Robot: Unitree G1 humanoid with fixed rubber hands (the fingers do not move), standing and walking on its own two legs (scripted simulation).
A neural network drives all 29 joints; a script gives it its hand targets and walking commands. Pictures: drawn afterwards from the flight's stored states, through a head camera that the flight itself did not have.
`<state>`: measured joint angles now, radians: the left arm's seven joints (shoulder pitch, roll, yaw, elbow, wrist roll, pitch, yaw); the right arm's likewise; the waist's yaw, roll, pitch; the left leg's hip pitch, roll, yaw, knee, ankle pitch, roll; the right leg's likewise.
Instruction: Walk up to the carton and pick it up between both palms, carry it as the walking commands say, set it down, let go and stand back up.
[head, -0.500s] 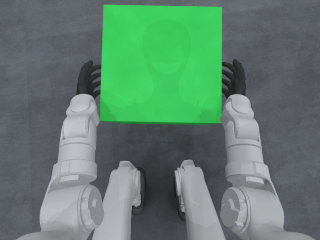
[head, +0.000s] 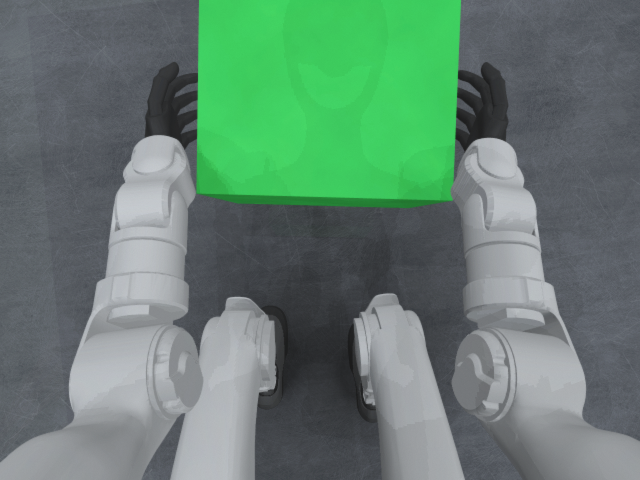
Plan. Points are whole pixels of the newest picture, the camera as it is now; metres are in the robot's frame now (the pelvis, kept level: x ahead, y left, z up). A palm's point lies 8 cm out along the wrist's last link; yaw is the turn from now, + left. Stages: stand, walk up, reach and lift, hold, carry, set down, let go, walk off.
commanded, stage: set down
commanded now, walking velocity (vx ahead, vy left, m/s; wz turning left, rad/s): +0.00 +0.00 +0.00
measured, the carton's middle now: (326, 100) +0.56 -0.05 -0.19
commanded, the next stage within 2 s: none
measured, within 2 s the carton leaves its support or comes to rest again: rests again in 1.08 s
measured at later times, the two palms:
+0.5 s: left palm (206, 145) +0.53 +0.13 -0.22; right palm (451, 148) +0.50 -0.22 -0.23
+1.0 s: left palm (215, 150) +0.54 +0.13 -0.28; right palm (437, 157) +0.50 -0.22 -0.29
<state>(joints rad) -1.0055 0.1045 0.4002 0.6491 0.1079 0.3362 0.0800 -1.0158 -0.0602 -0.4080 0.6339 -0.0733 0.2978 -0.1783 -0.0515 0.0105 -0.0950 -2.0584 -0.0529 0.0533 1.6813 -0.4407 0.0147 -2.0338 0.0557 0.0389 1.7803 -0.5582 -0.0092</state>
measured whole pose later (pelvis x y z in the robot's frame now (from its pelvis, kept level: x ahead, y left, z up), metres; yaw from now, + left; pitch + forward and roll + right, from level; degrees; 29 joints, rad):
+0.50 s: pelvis -0.02 +0.00 -0.06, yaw +0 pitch +38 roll +3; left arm -1.32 0.24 0.30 0.65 -0.02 0.33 0.15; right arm -1.32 -0.21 -0.39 0.64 0.06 0.29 -0.19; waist -0.05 0.01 0.38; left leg -2.13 -0.05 0.05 1.91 -0.45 0.00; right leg -2.10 0.06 0.02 2.01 -0.58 -0.02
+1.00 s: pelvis -0.03 +0.00 -0.11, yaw +0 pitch +32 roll +4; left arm -1.50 0.34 0.22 0.92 -0.07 0.30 0.16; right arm -1.46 -0.28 -0.32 0.85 0.06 0.28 -0.18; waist -0.06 0.01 0.52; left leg -2.17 -0.06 0.06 2.07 -0.47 0.00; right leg -2.13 0.06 0.01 2.18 -0.61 -0.03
